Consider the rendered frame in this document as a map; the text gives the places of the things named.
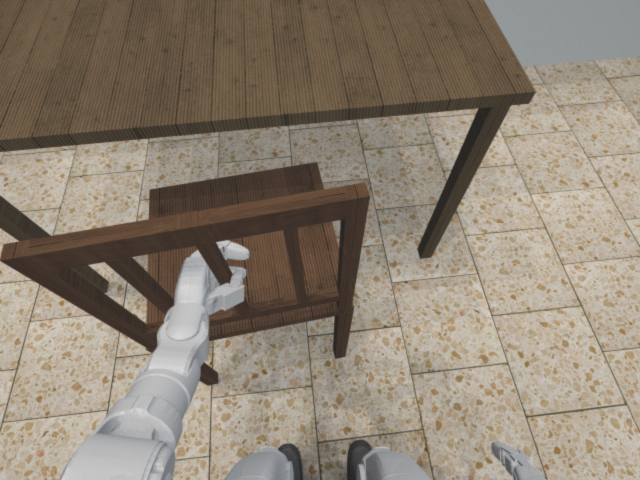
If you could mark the right robot foot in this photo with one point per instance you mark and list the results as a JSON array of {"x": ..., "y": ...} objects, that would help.
[{"x": 357, "y": 450}]

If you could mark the robot left upper arm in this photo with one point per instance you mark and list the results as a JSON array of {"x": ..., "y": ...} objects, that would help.
[{"x": 113, "y": 457}]

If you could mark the chair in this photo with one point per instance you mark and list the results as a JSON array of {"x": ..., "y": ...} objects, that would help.
[{"x": 296, "y": 272}]

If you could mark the right robot hand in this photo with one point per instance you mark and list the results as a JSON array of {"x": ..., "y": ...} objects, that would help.
[{"x": 516, "y": 462}]

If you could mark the left robot hand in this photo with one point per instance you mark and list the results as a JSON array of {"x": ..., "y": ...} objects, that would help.
[{"x": 196, "y": 280}]

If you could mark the table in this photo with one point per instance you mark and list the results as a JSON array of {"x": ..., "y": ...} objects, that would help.
[{"x": 76, "y": 72}]

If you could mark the robot foot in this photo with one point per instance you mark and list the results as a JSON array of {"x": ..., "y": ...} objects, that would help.
[
  {"x": 292, "y": 454},
  {"x": 357, "y": 450}
]

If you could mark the left robot foot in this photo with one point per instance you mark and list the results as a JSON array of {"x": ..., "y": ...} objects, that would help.
[{"x": 292, "y": 454}]

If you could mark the left robot forearm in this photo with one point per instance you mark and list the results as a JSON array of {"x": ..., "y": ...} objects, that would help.
[{"x": 161, "y": 394}]

